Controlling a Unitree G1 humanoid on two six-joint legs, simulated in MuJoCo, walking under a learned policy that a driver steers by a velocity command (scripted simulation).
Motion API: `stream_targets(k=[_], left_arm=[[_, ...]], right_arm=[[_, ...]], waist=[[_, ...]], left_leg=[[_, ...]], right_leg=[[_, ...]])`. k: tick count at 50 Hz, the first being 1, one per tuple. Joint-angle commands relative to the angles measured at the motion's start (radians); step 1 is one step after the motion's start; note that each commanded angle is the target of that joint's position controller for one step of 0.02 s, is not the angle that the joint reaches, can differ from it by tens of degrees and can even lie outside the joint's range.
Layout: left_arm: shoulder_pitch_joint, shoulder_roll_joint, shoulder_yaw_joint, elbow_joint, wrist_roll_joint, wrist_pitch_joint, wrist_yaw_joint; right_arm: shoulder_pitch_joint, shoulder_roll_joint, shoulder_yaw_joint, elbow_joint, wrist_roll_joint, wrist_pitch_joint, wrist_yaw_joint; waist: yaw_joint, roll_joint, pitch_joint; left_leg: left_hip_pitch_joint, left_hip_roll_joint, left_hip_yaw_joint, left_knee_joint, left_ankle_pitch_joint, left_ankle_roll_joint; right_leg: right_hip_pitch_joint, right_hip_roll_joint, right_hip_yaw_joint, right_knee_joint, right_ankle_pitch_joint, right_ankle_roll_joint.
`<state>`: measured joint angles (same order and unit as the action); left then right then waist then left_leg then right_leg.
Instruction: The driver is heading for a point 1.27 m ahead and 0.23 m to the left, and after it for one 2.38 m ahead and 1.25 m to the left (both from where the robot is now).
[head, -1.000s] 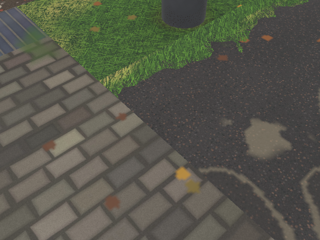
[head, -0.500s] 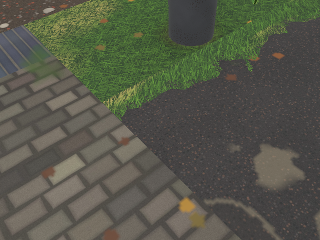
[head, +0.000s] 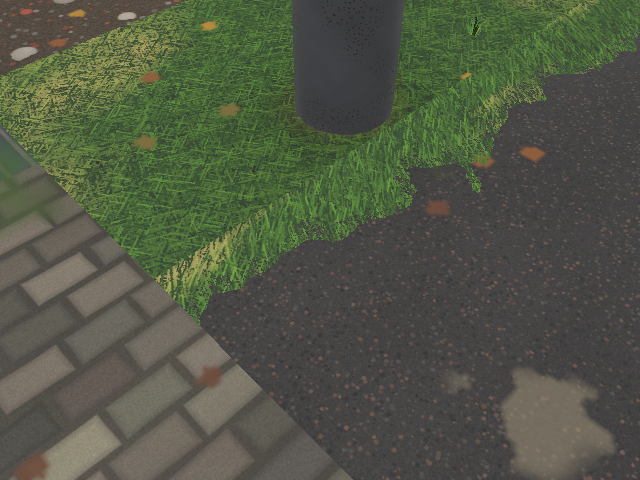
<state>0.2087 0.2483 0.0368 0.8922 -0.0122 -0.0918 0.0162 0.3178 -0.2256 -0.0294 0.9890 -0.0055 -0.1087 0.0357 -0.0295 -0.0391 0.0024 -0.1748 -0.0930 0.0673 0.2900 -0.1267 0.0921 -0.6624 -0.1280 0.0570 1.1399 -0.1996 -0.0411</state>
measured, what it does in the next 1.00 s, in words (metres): walks ahead: right foot, then left foot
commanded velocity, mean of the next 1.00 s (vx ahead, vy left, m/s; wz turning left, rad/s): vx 0.50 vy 0.00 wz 0.00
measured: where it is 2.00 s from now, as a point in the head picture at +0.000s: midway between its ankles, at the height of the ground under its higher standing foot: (320, 282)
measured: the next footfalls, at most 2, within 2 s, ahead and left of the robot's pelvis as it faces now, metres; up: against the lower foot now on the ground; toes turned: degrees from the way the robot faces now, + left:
right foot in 0.30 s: +0.34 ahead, -0.17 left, +0.00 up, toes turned -2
left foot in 0.86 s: +0.65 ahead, +0.07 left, +0.00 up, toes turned +3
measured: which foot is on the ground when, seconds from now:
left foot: down 0.00-0.32, up 0.34-0.84, down 0.86-1.00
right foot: up 0.00-0.28, down 0.30-0.88, up 0.90-1.00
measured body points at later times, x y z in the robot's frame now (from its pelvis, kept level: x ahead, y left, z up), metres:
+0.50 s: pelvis +0.28 -0.08 +0.00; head +0.29 -0.10 +0.45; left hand +0.33 +0.18 -0.12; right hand +0.37 -0.35 -0.14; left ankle +0.29 +0.08 -0.66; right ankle +0.30 -0.16 -0.74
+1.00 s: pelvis +0.55 -0.01 -0.01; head +0.58 +0.00 +0.44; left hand +0.59 +0.25 -0.15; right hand +0.66 -0.28 -0.13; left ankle +0.61 +0.07 -0.74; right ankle +0.47 -0.17 -0.65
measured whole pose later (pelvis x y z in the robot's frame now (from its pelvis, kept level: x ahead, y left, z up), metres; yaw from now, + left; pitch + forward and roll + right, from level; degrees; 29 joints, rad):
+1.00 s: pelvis +0.55 -0.01 -0.01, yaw +1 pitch +1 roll +0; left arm 0.30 0.26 0.05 0.96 -0.02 -0.10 0.00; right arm 0.18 -0.24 -0.05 0.91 0.00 -0.10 0.03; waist 0.00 -0.03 0.03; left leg -0.34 -0.03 0.06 0.46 -0.15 0.07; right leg -0.43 -0.06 0.03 1.19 -0.35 -0.05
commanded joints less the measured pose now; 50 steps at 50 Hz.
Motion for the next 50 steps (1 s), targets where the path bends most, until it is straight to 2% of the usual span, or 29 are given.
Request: stream_targets(k=[1,5,8,10,12,13,14,15,16,17,18,19,20,21,23,26,28,32,37,40,41,42,43,44,45,46,47,48,50], left_arm=[[0.035,0.047,0.014,-0.042,0.013,0.003,0.007],[-0.128,0.029,0.007,-0.084,0.003,-0.009,-0.006],[-0.215,0.033,0.002,-0.112,-0.007,-0.012,-0.023],[-0.249,0.043,0.003,-0.134,-0.010,-0.018,-0.036],[-0.225,0.066,0.010,-0.139,-0.010,-0.027,-0.046],[-0.170,0.084,0.020,-0.128,-0.009,-0.031,-0.048],[-0.042,0.120,0.041,-0.090,-0.007,-0.033,-0.045],[0.162,0.192,0.069,-0.038,-0.001,-0.035,-0.037],[0.295,0.309,0.098,-0.012,0.015,-0.027,-0.035],[0.310,0.229,0.075,-0.007,0.012,-0.026,-0.039],[0.216,0.166,0.054,-0.023,0.007,-0.028,-0.039],[0.115,0.129,0.040,-0.048,0.005,-0.026,-0.039],[0.048,0.097,0.030,-0.059,0.008,-0.024,-0.044],[0.019,0.074,0.022,-0.059,0.014,-0.026,-0.049],[0.037,0.072,0.023,-0.036,0.017,-0.031,-0.053],[0.093,0.110,0.033,-0.003,0.018,-0.032,-0.040],[0.124,0.113,0.033,0.011,0.016,-0.024,-0.028],[0.178,0.128,0.034,0.036,0.006,-0.017,-0.015],[0.248,0.136,0.041,0.082,-0.003,0.002,-0.007],[0.225,0.153,0.050,0.086,-0.005,0.015,-0.001],[0.204,0.163,0.053,0.082,-0.004,0.020,-0.001],[0.183,0.154,0.049,0.077,-0.001,0.026,-0.001],[0.176,0.127,0.036,0.060,0.009,0.026,-0.002],[0.292,0.016,0.003,0.049,0.013,0.008,-0.014],[0.288,0.021,0.000,0.064,0.001,-0.021,-0.021],[0.194,0.115,0.025,0.036,-0.028,-0.038,-0.025],[0.116,0.131,0.028,0.012,-0.034,-0.043,-0.021],[0.076,0.123,0.033,0.005,-0.020,-0.037,-0.012],[0.118,0.083,0.039,0.015,-0.007,-0.007,-0.004]], right_arm=[[-0.040,-0.132,-0.021,-0.055,0.001,-0.018,-0.020],[0.041,-0.160,-0.026,-0.038,0.017,-0.005,-0.035],[0.095,-0.169,-0.029,-0.016,0.026,0.006,-0.036],[0.113,-0.170,-0.032,-0.005,0.027,0.016,-0.038],[0.104,-0.182,-0.038,-0.003,0.027,0.027,-0.040],[0.084,-0.189,-0.040,-0.007,0.027,0.033,-0.041],[0.066,-0.177,-0.034,-0.013,0.022,0.038,-0.040],[0.057,-0.137,-0.017,-0.034,0.008,0.038,-0.040],[0.160,-0.021,0.019,-0.052,0.004,0.016,-0.030],[0.161,-0.059,0.013,-0.036,0.020,-0.012,-0.025],[0.068,-0.155,-0.013,-0.062,0.047,-0.026,-0.021],[0.001,-0.163,-0.015,-0.080,0.049,-0.028,-0.025],[-0.033,-0.149,-0.019,-0.085,0.034,-0.022,-0.031],[-0.025,-0.135,-0.025,-0.083,0.025,-0.007,-0.036],[0.011,-0.089,-0.022,-0.072,0.021,0.019,-0.038],[-0.062,-0.090,-0.029,-0.102,0.013,0.030,-0.043],[-0.140,-0.083,-0.029,-0.129,0.009,0.028,-0.041],[-0.283,-0.064,-0.022,-0.167,0.016,0.020,-0.029],[-0.406,-0.069,-0.016,-0.216,0.026,0.009,-0.004],[-0.378,-0.095,-0.025,-0.222,0.027,-0.001,0.010],[-0.315,-0.118,-0.037,-0.207,0.026,-0.004,0.009],[-0.178,-0.152,-0.058,-0.164,0.024,-0.004,0.005],[0.013,-0.212,-0.083,-0.113,0.018,-0.003,-0.004],[0.152,-0.312,-0.108,-0.086,0.000,0.004,-0.011],[0.153,-0.253,-0.086,-0.083,0.009,0.007,-0.008],[0.069,-0.196,-0.068,-0.093,0.018,0.004,-0.009],[-0.027,-0.159,-0.056,-0.117,0.018,0.004,-0.010],[-0.097,-0.126,-0.046,-0.126,0.010,0.002,-0.005],[-0.135,-0.089,-0.034,-0.119,-0.004,-0.004,0.002]], waist=[[0.047,0.076,0.054],[-0.012,0.077,0.053],[-0.046,0.086,0.072],[-0.048,0.091,0.081],[-0.021,0.104,0.067],[0.016,0.115,0.038],[0.082,0.106,-0.036],[0.159,0.051,-0.181],[0.142,-0.201,-0.326],[0.148,-0.222,-0.390],[0.129,-0.150,-0.238],[0.099,-0.077,-0.154],[0.070,-0.021,-0.087],[0.037,-0.032,-0.055],[0.011,-0.042,-0.035],[0.012,-0.016,0.003],[0.029,-0.014,0.017],[0.072,-0.020,0.050],[0.101,-0.021,0.097],[0.063,-0.038,0.068],[0.025,-0.054,0.026],[-0.046,-0.049,-0.053],[-0.118,-0.007,-0.182],[-0.093,0.222,-0.342],[-0.092,0.287,-0.415],[-0.082,0.227,-0.263],[-0.052,0.154,-0.158],[-0.019,0.089,-0.082],[0.041,0.125,-0.044]], left_leg=[[-0.107,0.279,-0.207,-0.207,0.069,0.171],[-0.017,0.264,-0.160,-0.190,0.084,0.127],[0.073,0.294,-0.165,-0.158,0.057,0.121],[0.144,0.327,-0.179,-0.118,0.058,0.113],[0.188,0.351,-0.193,-0.063,0.108,0.097],[0.190,0.344,-0.183,0.000,0.225,0.083],[0.171,0.296,-0.142,0.153,0.389,0.060],[0.027,0.235,-0.085,0.426,0.355,0.025],[-0.399,0.064,-0.012,0.837,-0.029,-0.056],[-0.545,0.044,-0.167,1.002,-0.420,-0.046],[-0.630,0.109,-0.185,1.060,-0.361,-0.023],[-0.609,0.166,-0.156,1.028,-0.261,-0.016],[-0.569,0.200,-0.139,0.962,-0.190,-0.022],[-0.507,0.230,-0.142,0.901,-0.141,-0.026],[-0.445,0.234,-0.125,0.857,-0.096,-0.039],[-0.530,0.240,-0.121,0.743,0.008,-0.062],[-0.569,0.238,-0.117,0.625,0.099,-0.072],[-0.527,0.204,-0.082,0.396,0.240,-0.071],[-0.558,0.184,-0.080,0.269,0.183,-0.046],[-0.461,0.155,-0.057,0.228,0.078,-0.010],[-0.350,0.122,-0.029,0.221,0.054,0.006],[-0.162,0.084,0.001,0.207,0.060,0.029],[0.140,0.160,-0.085,0.241,0.086,0.076],[0.557,0.425,-0.532,0.195,-0.051,0.235],[0.603,0.495,-0.817,0.028,-0.131,0.268],[0.480,0.460,-0.687,0.011,-0.168,0.209],[0.315,0.426,-0.539,-0.010,-0.114,0.172],[0.158,0.384,-0.434,-0.048,-0.040,0.150],[0.000,0.323,-0.318,-0.111,0.022,0.128]], right_leg=[[-0.021,-0.042,0.001,-0.140,0.161,0.028],[0.011,0.003,-0.037,-0.431,0.306,0.036],[0.016,0.024,-0.048,-0.534,0.281,0.037],[0.009,0.032,-0.043,-0.583,0.217,0.017],[0.067,0.049,-0.052,-0.624,0.136,-0.011],[0.155,0.073,-0.074,-0.644,0.107,-0.028],[0.324,0.108,-0.100,-0.666,0.099,-0.053],[0.619,0.018,-0.001,-0.639,0.124,-0.109],[1.027,-0.232,0.435,-0.699,0.016,-0.266],[1.070,-0.283,0.689,-0.836,-0.067,-0.302],[0.946,-0.251,0.548,-0.843,-0.070,-0.243],[0.798,-0.210,0.398,-0.861,0.005,-0.209],[0.665,-0.165,0.298,-0.900,0.075,-0.191],[0.578,-0.125,0.222,-0.936,0.117,-0.171],[0.501,-0.091,0.146,-0.980,0.196,-0.177],[0.516,-0.089,0.086,-1.005,0.314,-0.189],[0.543,-0.083,0.058,-1.014,0.327,-0.180],[0.566,-0.063,0.007,-1.035,0.261,-0.154],[0.716,-0.121,0.013,-0.986,0.258,-0.149],[0.768,-0.143,0.011,-0.905,0.406,-0.127],[0.763,-0.132,-0.002,-0.834,0.567,-0.115],[0.728,-0.087,-0.037,-0.677,0.704,-0.093],[0.564,-0.032,-0.074,-0.426,0.603,-0.060],[0.141,0.133,-0.111,-0.005,0.163,0.017],[-0.011,0.187,0.042,0.171,-0.360,0.012],[-0.103,0.120,0.068,0.238,-0.322,-0.010],[-0.100,0.061,0.032,0.203,-0.224,-0.021],[-0.054,0.020,0.013,0.135,-0.145,-0.020],[0.068,-0.022,0.018,0.044,-0.069,-0.018]])
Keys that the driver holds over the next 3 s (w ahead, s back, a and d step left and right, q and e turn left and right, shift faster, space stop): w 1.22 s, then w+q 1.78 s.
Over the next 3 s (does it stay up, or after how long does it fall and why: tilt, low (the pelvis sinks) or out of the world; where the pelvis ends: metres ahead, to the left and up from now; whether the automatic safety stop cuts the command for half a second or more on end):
stays up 1.48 0.37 -0.03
